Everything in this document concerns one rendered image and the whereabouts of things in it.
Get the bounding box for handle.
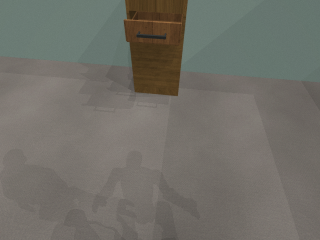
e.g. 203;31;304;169
136;31;167;40

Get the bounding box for cabinet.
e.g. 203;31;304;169
125;0;188;96

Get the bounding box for drawer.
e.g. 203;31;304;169
123;11;183;46

